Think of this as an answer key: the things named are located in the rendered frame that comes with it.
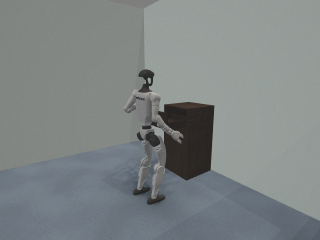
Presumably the cabinet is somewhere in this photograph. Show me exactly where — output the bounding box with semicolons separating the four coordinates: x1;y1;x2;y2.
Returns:
164;102;215;181

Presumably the left robot forearm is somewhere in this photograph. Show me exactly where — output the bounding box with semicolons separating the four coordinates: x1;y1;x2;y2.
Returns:
131;103;136;111

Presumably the right robot upper arm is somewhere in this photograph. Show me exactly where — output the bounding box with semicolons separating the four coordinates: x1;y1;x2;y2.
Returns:
150;92;161;123

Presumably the right robot forearm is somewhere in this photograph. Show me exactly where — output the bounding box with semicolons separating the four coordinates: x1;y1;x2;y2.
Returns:
156;115;174;136

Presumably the drawer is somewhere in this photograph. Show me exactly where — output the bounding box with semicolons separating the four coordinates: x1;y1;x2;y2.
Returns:
151;111;188;130

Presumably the left robot thigh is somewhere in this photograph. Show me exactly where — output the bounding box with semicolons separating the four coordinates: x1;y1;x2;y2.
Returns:
137;132;153;167

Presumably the left robot shin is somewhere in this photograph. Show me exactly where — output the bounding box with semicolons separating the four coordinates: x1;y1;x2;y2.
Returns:
137;158;151;190

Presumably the left robot upper arm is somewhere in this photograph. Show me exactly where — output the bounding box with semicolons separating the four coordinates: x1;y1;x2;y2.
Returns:
123;89;139;114

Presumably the right robot hand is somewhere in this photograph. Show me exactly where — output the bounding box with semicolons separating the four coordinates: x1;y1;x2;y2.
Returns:
171;131;184;144

